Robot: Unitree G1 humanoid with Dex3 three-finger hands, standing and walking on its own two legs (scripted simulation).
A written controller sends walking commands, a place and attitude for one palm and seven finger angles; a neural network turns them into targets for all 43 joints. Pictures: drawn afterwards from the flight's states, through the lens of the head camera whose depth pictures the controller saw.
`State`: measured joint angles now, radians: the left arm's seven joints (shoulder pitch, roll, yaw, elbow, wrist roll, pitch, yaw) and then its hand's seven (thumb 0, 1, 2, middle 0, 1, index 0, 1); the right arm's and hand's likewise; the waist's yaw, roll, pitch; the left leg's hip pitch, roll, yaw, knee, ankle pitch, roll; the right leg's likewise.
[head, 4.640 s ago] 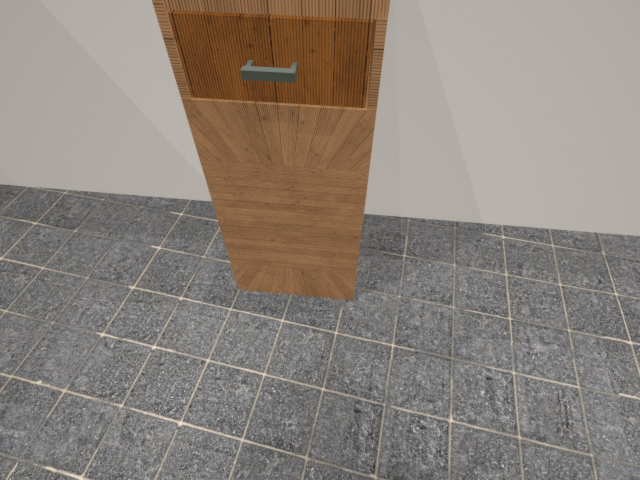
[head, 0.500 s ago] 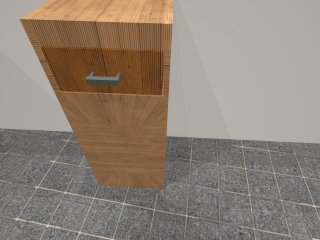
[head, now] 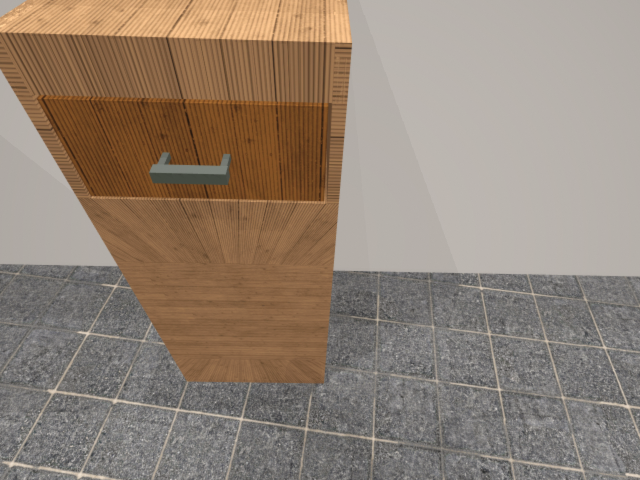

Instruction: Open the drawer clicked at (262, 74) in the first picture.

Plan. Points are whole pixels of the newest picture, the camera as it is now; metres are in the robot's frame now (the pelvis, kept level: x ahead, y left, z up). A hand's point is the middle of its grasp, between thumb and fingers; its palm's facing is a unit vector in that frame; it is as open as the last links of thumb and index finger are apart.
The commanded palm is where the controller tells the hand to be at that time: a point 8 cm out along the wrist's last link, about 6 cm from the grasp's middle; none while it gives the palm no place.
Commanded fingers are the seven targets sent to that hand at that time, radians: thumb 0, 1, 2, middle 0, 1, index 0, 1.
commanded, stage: come to a stop and stand still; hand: left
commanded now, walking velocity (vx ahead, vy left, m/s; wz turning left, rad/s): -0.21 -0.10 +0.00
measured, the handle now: (193, 166) +0.50 +0.22 +0.12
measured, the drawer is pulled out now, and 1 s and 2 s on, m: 0.00 0.00 0.00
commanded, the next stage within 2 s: look again from close up in 0.80 s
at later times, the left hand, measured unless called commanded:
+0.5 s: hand out of the picture +0.05 +0.16 -0.17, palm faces +0.07 -0.97 -0.22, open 7.3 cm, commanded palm none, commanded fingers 0.00 0.90 0.90 -0.20 -0.30 -0.20 -0.30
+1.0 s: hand out of the picture -0.05 +0.17 -0.17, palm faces +0.04 -0.98 -0.19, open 7.4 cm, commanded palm none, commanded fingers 0.00 0.90 0.90 -0.20 -0.30 -0.20 -0.30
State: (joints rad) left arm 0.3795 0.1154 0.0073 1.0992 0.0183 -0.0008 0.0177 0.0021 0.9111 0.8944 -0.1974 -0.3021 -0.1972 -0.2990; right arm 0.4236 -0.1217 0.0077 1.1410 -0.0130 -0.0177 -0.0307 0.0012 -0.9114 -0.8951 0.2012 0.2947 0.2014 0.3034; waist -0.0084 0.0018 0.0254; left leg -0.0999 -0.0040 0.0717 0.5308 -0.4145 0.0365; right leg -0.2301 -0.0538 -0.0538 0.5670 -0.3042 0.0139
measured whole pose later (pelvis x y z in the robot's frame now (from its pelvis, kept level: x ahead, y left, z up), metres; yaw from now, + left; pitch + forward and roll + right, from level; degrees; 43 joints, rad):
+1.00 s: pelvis -0.01 +0.00 +0.01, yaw +2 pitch -1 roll +0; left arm 0.33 0.15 -0.03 1.12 0.02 0.00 0.04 0.00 0.91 0.89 -0.20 -0.30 -0.20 -0.30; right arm 0.27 -0.18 0.00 1.06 -0.02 -0.01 -0.01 0.00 -0.93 -0.90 0.20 0.29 0.20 0.30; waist 0.01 0.01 0.04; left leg -0.18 0.00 0.09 0.48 -0.28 0.03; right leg -0.23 -0.06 -0.07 0.47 -0.21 0.02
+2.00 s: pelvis -0.01 -0.05 -0.02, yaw -1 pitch +7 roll +2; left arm 0.53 0.38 -0.04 -0.06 1.05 -0.08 0.38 0.00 0.51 0.73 -0.24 -0.55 -0.24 -0.55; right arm 0.01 -0.29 -0.06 0.52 -0.08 0.04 0.02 0.01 -0.91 -0.90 0.20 0.29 0.20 0.30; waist 0.15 -0.02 -0.05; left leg -0.43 0.04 0.05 0.69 -0.37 -0.02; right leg -0.53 -0.01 -0.04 0.75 -0.34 -0.05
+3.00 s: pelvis -0.01 -0.01 +0.01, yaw +1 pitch -3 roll +0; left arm -0.32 0.63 -0.01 -0.09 0.81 0.14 -0.22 0.00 -0.48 0.30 -0.32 -1.20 -0.32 -1.19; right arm 0.06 -0.26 0.06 0.61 0.02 0.10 0.01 0.01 -0.91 -0.90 0.20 0.29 0.20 0.30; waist 0.10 0.11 0.02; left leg -0.11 -0.02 0.02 0.38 -0.22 0.02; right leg -0.18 -0.06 -0.07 0.41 -0.18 0.01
